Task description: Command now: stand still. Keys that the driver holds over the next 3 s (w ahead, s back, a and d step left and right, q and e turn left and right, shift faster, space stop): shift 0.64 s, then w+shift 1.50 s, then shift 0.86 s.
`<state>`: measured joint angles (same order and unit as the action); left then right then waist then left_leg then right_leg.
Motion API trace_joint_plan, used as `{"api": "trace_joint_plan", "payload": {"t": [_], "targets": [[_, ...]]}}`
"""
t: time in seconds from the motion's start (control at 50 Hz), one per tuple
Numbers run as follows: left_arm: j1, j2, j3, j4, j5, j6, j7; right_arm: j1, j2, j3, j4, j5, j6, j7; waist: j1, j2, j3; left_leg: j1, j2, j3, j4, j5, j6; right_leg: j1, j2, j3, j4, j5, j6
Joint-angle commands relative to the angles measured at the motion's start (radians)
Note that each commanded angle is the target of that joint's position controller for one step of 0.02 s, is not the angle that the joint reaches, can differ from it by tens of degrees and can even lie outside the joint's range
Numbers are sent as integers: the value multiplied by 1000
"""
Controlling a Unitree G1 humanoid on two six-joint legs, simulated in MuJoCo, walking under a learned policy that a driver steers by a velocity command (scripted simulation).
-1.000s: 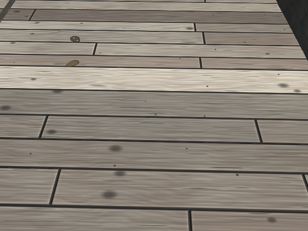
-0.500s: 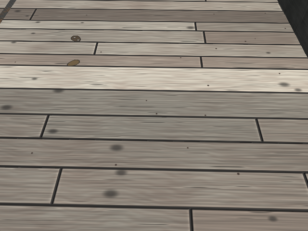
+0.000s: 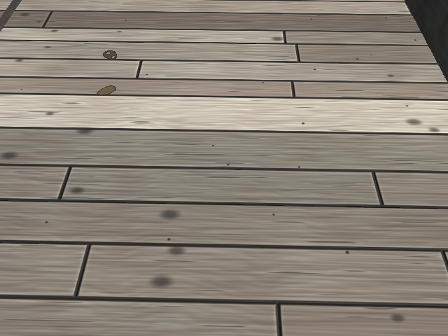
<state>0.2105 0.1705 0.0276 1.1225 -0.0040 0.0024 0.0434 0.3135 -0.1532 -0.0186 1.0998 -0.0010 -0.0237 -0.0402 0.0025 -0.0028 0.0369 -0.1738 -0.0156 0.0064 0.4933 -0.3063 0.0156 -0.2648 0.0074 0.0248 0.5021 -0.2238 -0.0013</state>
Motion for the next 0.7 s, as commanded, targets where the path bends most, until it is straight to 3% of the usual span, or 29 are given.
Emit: {"api": "trace_joint_plan", "payload": {"t": [0.02,0.64,0.66,0.68,0.7], "targets": [[38,87,12,-19,0,-5,3,79,-81,-12,-11,0,-4,-2,0,6,17,-99,34,-30,-110,99,21,66,-27,24,-67,113,-37],[69,81,12,-15,-2,-5,6,106,-73,-11,-18,2,-6,1,0,7,24,-92,34,-32,-114,122,25,71,-28,21,-60,134,-28],[102,73,12,1,-5,-4,7,145,-80,-15,-1,6,-2,-2,-5,23,-26,-69,21,-26,-124,-110,44,79,10,-22,-27,-90,-35],[109,92,22,-1,-17,-6,6,156,-124,-31,-6,19,0,-4,-13,54,12,-88,44,-77,-143,-410,84,1,38,-47,24,-372,-48],[53,108,27,-32,-21,-19,1,208,-156,-41,-8,31,-7,-4,-47,82,81,-84,128,-203,-212,-629,141,-149,23,-32,87,-488,-58]]}}
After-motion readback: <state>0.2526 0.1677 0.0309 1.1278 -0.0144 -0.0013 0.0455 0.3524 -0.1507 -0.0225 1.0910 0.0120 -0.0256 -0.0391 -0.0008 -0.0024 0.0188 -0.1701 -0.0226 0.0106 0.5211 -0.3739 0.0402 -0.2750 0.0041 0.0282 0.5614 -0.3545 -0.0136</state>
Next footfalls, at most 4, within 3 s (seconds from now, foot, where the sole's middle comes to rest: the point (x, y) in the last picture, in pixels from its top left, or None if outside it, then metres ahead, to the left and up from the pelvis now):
0.98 right None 0.16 -0.17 -0.77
1.44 left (232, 299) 0.61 0.01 -0.77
1.92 right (269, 183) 1.08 -0.14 -0.77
2.36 left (229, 105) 1.52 0.01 -0.77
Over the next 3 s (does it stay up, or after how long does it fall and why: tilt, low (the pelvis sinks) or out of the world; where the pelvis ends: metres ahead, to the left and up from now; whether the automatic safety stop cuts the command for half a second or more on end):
stays up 1.48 -0.08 0.00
